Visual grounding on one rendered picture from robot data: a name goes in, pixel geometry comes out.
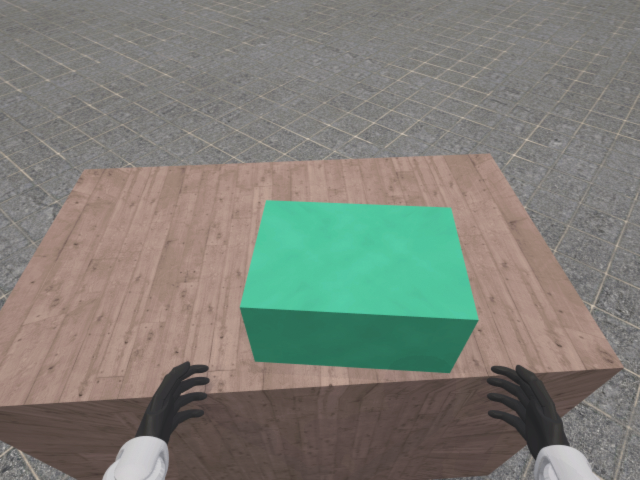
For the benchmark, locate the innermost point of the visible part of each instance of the carton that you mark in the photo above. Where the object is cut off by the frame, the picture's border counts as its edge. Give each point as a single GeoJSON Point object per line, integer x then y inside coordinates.
{"type": "Point", "coordinates": [358, 285]}

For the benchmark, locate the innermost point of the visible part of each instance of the right robot hand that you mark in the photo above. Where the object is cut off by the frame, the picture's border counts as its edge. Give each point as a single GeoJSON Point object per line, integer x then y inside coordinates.
{"type": "Point", "coordinates": [539, 423]}

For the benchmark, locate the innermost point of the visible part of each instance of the pedestal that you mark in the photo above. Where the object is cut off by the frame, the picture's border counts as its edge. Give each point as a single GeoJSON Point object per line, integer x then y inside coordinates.
{"type": "Point", "coordinates": [144, 269]}

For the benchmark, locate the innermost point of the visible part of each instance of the right robot forearm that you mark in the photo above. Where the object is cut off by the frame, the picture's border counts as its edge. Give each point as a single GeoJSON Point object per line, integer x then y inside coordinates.
{"type": "Point", "coordinates": [560, 462]}

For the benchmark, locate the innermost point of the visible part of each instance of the left robot hand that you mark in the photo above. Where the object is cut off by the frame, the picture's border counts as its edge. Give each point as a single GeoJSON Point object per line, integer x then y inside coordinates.
{"type": "Point", "coordinates": [161, 416]}

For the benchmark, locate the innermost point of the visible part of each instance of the left robot forearm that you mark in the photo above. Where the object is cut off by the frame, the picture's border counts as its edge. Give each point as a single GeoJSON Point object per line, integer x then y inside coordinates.
{"type": "Point", "coordinates": [141, 458]}

